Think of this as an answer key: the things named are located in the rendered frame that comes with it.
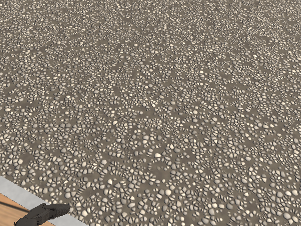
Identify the robot left hand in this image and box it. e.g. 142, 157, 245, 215
13, 203, 71, 226

